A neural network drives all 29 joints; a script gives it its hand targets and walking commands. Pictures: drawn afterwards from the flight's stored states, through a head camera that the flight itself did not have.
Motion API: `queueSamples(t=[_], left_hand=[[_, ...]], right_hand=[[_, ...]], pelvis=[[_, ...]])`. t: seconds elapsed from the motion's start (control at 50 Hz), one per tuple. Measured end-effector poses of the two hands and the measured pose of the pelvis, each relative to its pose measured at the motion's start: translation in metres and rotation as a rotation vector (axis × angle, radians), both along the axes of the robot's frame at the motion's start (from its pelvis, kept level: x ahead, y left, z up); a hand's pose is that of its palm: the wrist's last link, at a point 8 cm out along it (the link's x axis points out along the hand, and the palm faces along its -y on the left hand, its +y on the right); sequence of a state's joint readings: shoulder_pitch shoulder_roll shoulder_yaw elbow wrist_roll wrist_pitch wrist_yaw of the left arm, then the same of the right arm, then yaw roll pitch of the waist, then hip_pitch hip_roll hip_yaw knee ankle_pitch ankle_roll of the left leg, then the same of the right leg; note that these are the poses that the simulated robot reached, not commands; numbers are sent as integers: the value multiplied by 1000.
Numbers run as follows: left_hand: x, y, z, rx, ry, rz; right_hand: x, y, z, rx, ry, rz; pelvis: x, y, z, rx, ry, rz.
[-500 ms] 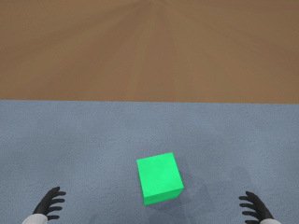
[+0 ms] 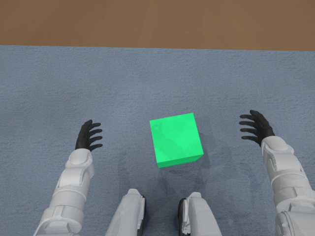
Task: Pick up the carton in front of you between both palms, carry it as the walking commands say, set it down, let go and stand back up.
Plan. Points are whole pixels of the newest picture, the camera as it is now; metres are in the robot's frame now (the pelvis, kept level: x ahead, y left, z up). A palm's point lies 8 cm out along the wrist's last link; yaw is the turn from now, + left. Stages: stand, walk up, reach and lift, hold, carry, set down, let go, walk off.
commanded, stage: reach and lift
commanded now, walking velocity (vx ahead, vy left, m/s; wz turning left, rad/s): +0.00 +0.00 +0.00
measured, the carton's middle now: (174, 142) +0.46 -0.03 -0.57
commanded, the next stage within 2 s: none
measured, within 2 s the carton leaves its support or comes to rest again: neither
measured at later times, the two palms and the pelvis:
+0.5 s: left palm (119, 120) +0.44 +0.16 -0.16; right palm (236, 100) +0.52 -0.21 -0.16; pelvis -0.03 -0.02 -0.05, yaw +1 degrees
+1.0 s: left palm (129, 140) +0.43 +0.17 -0.40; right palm (216, 129) +0.50 -0.21 -0.40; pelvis -0.06 +0.01 -0.24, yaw +3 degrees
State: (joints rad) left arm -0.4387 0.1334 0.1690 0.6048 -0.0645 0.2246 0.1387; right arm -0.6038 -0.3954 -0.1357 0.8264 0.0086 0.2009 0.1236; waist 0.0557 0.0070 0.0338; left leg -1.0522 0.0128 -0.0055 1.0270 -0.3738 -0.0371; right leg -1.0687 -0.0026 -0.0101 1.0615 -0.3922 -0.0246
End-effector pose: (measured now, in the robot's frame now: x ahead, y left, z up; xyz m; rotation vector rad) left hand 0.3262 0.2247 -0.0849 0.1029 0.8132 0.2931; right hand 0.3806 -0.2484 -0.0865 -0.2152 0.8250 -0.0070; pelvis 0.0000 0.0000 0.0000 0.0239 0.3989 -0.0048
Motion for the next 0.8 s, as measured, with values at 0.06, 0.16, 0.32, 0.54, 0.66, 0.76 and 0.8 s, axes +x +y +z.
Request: queueSamples(t=[0.06, 0.16, 0.32, 0.54, 0.66, 0.76, 0.8], left_hand=[[16, -10, -8, -9, -31, 23], [45, -28, -19, -29, -77, 58], [93, -54, -36, -60, -137, 87], [111, -63, -88, -51, -139, 89], [109, -61, -146, -59, -112, 72], [107, -62, -205, -72, -102, 52], [105, -62, -228, -74, -100, 47]], right_hand=[[22, 5, -8, 19, -26, 15], [60, 14, -17, 51, -61, 35], [117, 31, -30, 98, -114, 64], [140, 38, -87, 111, -115, 59], [131, 42, -148, 111, -90, 31], [117, 40, -211, 98, -85, -4], [113, 38, -236, 93, -89, -10]], pelvis=[[-15, -3, -9, 5, 43, -3], [-36, -9, -22, 16, 106, -8], [-47, -14, -43, 35, 209, -13], [-27, -16, -57, 47, 369, -11], [-19, -12, -94, 53, 460, -9], [-25, -4, -137, 56, 496, -2], [-30, -1, -156, 56, 494, 0]])
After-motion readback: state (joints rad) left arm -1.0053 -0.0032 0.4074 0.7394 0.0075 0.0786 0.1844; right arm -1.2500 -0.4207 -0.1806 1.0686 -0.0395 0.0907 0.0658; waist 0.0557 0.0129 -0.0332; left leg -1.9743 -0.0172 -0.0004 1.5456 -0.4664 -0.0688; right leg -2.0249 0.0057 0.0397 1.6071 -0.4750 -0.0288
